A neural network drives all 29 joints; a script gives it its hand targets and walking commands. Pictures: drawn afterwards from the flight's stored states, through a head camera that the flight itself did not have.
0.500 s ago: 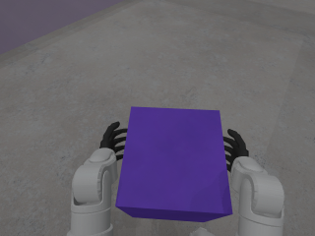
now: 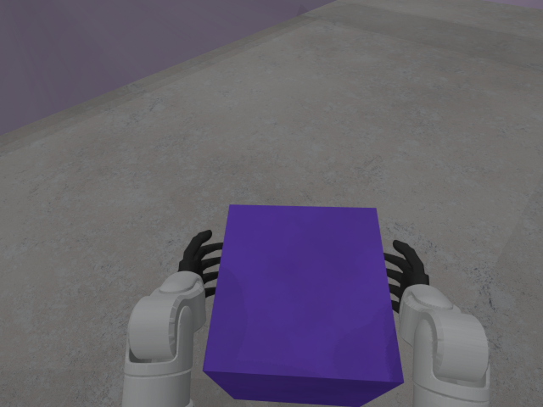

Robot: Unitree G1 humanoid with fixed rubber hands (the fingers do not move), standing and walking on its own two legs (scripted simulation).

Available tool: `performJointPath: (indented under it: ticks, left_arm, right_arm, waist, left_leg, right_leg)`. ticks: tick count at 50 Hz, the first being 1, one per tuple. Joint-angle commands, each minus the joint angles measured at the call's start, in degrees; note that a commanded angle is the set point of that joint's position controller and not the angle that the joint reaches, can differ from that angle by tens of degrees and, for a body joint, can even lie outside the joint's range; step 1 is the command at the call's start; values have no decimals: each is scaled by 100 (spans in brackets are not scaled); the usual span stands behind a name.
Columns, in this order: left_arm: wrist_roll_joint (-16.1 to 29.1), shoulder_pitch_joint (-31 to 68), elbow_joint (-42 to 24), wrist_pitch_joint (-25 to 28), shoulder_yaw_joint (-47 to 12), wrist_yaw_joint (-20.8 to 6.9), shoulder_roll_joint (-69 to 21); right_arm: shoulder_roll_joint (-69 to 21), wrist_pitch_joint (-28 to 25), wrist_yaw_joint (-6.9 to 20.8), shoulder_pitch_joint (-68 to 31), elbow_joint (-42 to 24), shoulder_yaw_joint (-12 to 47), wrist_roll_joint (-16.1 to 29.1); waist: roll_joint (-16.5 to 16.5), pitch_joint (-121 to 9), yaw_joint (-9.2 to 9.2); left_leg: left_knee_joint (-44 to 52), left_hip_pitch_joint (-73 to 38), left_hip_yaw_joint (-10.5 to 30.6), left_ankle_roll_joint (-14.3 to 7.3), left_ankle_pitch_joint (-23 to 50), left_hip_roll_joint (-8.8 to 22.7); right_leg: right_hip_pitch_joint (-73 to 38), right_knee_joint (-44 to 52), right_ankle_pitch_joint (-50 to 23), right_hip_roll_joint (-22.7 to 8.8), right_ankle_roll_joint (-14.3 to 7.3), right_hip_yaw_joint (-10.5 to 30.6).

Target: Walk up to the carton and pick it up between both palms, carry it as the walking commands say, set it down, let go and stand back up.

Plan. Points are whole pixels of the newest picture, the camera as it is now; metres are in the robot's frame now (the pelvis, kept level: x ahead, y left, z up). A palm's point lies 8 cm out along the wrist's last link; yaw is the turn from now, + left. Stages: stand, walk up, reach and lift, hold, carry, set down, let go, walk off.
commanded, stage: carry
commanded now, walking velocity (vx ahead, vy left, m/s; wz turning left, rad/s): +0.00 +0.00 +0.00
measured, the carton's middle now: (298, 312) +0.27 -0.03 +0.01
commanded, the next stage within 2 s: none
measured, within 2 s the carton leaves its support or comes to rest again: neither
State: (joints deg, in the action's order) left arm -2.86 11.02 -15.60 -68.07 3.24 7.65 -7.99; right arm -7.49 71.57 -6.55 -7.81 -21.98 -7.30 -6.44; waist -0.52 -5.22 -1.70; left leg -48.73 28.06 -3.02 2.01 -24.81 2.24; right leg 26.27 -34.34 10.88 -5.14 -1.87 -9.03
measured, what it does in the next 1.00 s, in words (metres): walks backwards: left foot, then left foot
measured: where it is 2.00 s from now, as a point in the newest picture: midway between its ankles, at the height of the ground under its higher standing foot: outside the picture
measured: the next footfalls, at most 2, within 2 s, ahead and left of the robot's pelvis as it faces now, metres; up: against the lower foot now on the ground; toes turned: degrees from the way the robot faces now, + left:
left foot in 0.04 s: +0.04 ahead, +0.13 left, +0.00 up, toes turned +4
left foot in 0.52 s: -0.04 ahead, +0.11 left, +0.00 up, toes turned +6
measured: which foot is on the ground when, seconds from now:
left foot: up 0.00-0.02, down 0.04-0.36, up 0.38-0.50, down 0.52-0.74, up 0.76-1.00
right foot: down 0.00-0.54, up 0.56-0.72, down 0.74-1.00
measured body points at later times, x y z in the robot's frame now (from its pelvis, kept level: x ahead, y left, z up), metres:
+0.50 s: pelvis -0.12 +0.00 -0.01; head -0.15 -0.02 +0.43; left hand +0.16 +0.13 +0.07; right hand +0.15 -0.16 +0.07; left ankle -0.08 +0.11 -0.72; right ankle +0.07 -0.11 -0.72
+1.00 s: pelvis -0.25 +0.00 +0.01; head -0.25 -0.04 +0.46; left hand +0.02 +0.14 +0.09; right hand +0.03 -0.15 +0.07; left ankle -0.24 +0.19 -0.65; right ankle -0.18 -0.08 -0.73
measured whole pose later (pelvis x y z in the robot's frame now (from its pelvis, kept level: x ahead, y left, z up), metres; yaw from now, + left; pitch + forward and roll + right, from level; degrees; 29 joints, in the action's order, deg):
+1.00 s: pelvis -0.25 +0.00 +0.01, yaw +2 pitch +3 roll +3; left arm -3.9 8.7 -17.7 -68.2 4.6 6.2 -7.7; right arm -7.6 71.6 -7.2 -8.9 -20.9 -4.7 -6.9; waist -2.6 -3.7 0.0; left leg -62.3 35.1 2.0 2.5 -15.3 4.3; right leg 24.5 -32.0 10.6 -5.0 -4.2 -10.7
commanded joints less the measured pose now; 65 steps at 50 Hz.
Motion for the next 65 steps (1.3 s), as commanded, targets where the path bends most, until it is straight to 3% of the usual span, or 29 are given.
performJointPath:
  ticks: [1,3,4,6,9,13,15,16,19,20,25,26,27,28,30,33,35,36,37,38,40,43,47,53,58,60,62,63,65]
  left_arm:
    - [1706,2197,-426,-129,-3397,-1487,-5324]
    - [1614,2264,-373,-203,-3435,-1463,-5547]
    - [1659,2373,-319,-233,-3449,-1475,-5563]
    - [1835,2889,-591,-195,-3692,-1518,-5631]
    - [2204,3472,-809,-173,-3801,-1621,-5794]
    - [2299,3229,-343,-298,-3712,-1693,-5667]
    - [2335,3134,-138,-310,-3661,-1741,-5624]
    - [2338,3156,-93,-298,-3608,-1757,-5587]
    - [2449,3256,-194,-292,-3741,-1863,-5628]
    - [2371,3105,-19,-268,-3657,-1862,-5748]
    - [2079,2630,-139,-185,-3558,-1656,-5675]
    - [2001,2890,-421,-147,-3610,-1600,-5650]
    - [1867,2645,-461,-157,-3460,-1562,-5544]
    - [1798,2888,-528,-113,-3449,-1528,-5679]
    - [1822,2657,-672,-28,-3796,-1506,-5720]
    - [2079,3273,-1038,21,-3806,-1478,-5802]
    - [2086,2759,-870,14,-3665,-1528,-5555]
    - [2004,2691,-747,12,-3494,-1529,-5404]
    - [1931,2176,-632,-12,-3458,-1594,-5147]
    - [1867,1902,-614,0,-3409,-1607,-5101]
    - [1898,2085,-753,-38,-3435,-1661,-5100]
    - [2054,2865,-879,6,-3598,-1722,-5497]
    - [2176,2728,-1001,22,-3643,-1757,-5345]
    - [2069,2501,-591,-66,-3449,-1759,-5200]
    - [2072,2297,-695,-90,-3516,-1698,-5279]
    - [2148,2410,-721,-107,-3669,-1607,-5427]
    - [2007,2370,-826,-93,-3662,-1561,-5377]
    - [2025,2716,-1090,-38,-3696,-1553,-5326]
    - [2216,3342,-1357,-29,-4031,-1584,-5405]
  right_arm:
    - [-4997,-129,1688,-3162,-220,4268,2676]
    - [-5082,-124,1742,-3207,-95,4249,2635]
    - [-5005,-109,1758,-3301,-50,4166,2636]
    - [-5184,-154,1828,-3307,23,4218,2607]
    - [-5197,-213,1719,-3793,-413,4252,2577]
    - [-4970,-130,1606,-3377,-26,3958,2282]
    - [-5047,-99,1557,-3458,3,3926,2310]
    - [-4997,-81,1566,-3350,75,3927,2264]
    - [-5290,-120,1498,-3736,-165,4151,2376]
    - [-5234,-115,1509,-3911,-238,4222,2446]
    - [-5167,-137,1586,-3418,-267,4254,2735]
    - [-5319,-149,1632,-3650,-400,4357,2807]
    - [-5319,-168,1643,-3268,-320,4262,2800]
    - [-5511,-229,1697,-3601,-355,4298,2759]
    - [-5545,-172,1805,-3496,-371,4569,2978]
    - [-5539,-249,1718,-4005,-862,4593,2896]
    - [-5309,-339,1617,-4033,-1227,4578,2855]
    - [-5257,-277,1551,-3714,-908,4523,2746]
    - [-5057,-281,1519,-3432,-1013,4609,2627]
    - [-5101,-277,1495,-3398,-1053,4786,2688]
    - [-5030,-286,1467,-2974,-780,4475,2468]
    - [-5285,-291,1497,-3463,-710,4467,2566]
    - [-5211,-327,1436,-3158,-665,4465,2488]
    - [-5139,-181,1412,-2923,-106,4330,2359]
    - [-5160,-172,1429,-2998,-502,4377,2528]
    - [-5037,-156,1476,-3063,-626,4282,2572]
    - [-5087,-222,1540,-2841,-516,4157,2472]
    - [-5289,-254,1550,-3060,-559,4173,2504]
    - [-5525,-279,1633,-3180,-375,4161,2546]
  waist:
    - [535,-1914,199]
    - [-1314,-1852,330]
    - [-1507,-1460,300]
    - [-1268,-1136,172]
    - [-726,-1236,189]
    - [-684,-1228,219]
    - [-57,-916,203]
    - [65,-801,183]
    - [2293,-1174,131]
    - [2232,-1284,111]
    - [1014,-1784,-30]
    - [-125,-1675,-56]
    - [-1892,-1787,-19]
    - [-2130,-1483,39]
    - [-1577,-1383,170]
    - [-143,-1676,235]
    - [-239,-1927,315]
    - [287,-1885,359]
    - [1725,-1692,372]
    - [2083,-1501,250]
    - [1210,-1659,193]
    - [359,-1782,228]
    - [689,-1371,224]
    - [1501,-1694,243]
    - [2142,-1929,267]
    - [1428,-2179,238]
    - [-736,-1899,252]
    - [-1665,-1700,277]
    - [-1449,-1406,126]
  left_leg:
    - [2645,-1323,-62,-50,812,78]
    - [3120,-1942,2123,-332,1854,1790]
    - [3131,-1608,1801,-524,1515,1703]
    - [3281,-167,1098,-522,-272,1066]
    - [3129,188,665,-458,-649,878]
    - [3072,471,487,-431,-1812,740]
    - [2874,581,386,-475,-1950,536]
    - [2518,555,160,-431,-1900,324]
    - [-588,-505,-572,-271,-11,-438]
    - [-418,-710,-257,-280,-166,-281]
    - [1901,-1691,-558,-531,-183,-482]
    - [2871,-1516,255,-741,-675,-52]
    - [3780,-851,2356,-1115,-1971,1397]
    - [3730,-158,2116,-1471,-1818,1587]
    - [3811,1209,1118,-1326,-1398,1494]
    - [2877,-190,332,-723,934,878]
    - [2167,-249,318,-734,928,718]
    - [1408,295,202,-668,808,504]
    - [335,1686,143,-323,187,80]
    - [-582,2146,152,-138,-220,81]
    - [-1281,1509,624,-151,96,254]
    - [-1969,1348,703,-106,661,275]
    - [-1514,1385,538,111,1096,310]
    - [-259,540,150,200,-93,139]
    - [1648,-579,-296,31,-9,-165]
    - [3144,-1872,-173,-139,836,31]
    - [3496,-2321,1535,-514,1162,1412]
    - [3163,-2212,1587,-761,2181,1756]
    - [3137,-933,728,-951,1071,1315]
  right_leg:
    - [-1146,834,193,-1187,-256,1043]
    - [-106,-234,652,-556,458,426]
    - [100,1,1171,-255,578,331]
    - [-864,-153,541,-78,454,329]
    - [-1446,-102,230,19,457,90]
    - [-1469,159,1028,91,366,294]
    - [-1088,502,1652,73,359,366]
    - [-726,860,2198,-134,373,659]
    - [185,2585,2858,-1464,281,1802]
    - [270,2677,2935,-1579,230,1771]
    - [121,1699,2534,-887,651,751]
    - [111,645,2433,-408,790,377]
    - [297,-1386,2308,27,848,-34]
    - [404,-2692,1810,305,691,196]
    - [-373,-4294,1340,388,562,546]
    - [-739,-1757,1223,198,426,132]
    - [-1651,554,1086,222,329,133]
    - [-2378,1547,923,-364,336,921]
    - [-3075,1948,526,-1980,24,3007]
    - [-2884,1410,-1757,-2559,-313,3119]
    - [-2218,1310,-2159,-2381,-755,2686]
    - [-2065,1545,-789,-2031,-529,2427]
    - [-1856,1791,122,-1553,-299,1702]
    - [-2057,2026,875,-1733,-369,1815]
    - [-2027,1648,-24,-1669,-241,1492]
    - [-1537,1089,-380,-1276,238,961]
    - [-61,85,398,-593,549,260]
    - [545,-768,1536,-171,654,-117]
    - [102,-1804,1278,-145,475,231]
